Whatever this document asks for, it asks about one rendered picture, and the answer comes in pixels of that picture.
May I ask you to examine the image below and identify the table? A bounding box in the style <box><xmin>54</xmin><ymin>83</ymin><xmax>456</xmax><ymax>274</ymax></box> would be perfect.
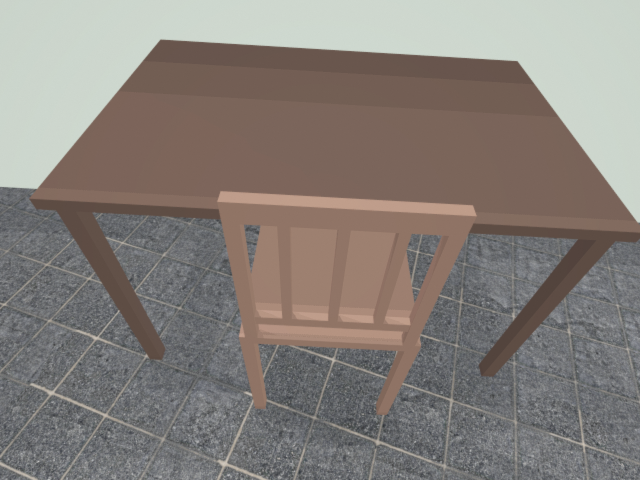
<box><xmin>29</xmin><ymin>40</ymin><xmax>640</xmax><ymax>377</ymax></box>

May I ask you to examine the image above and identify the chair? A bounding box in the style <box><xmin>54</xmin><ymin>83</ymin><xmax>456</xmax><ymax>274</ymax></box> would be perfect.
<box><xmin>217</xmin><ymin>191</ymin><xmax>477</xmax><ymax>415</ymax></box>

